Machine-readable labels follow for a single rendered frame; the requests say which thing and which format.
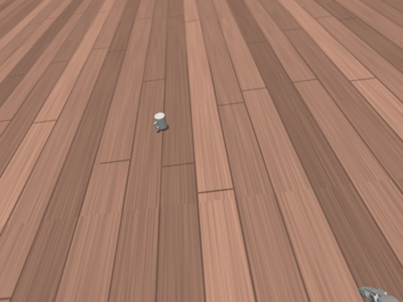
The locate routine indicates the mug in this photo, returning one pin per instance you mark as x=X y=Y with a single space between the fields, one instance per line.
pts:
x=160 y=121

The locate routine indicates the right robot hand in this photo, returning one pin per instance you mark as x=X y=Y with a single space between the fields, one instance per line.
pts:
x=376 y=295

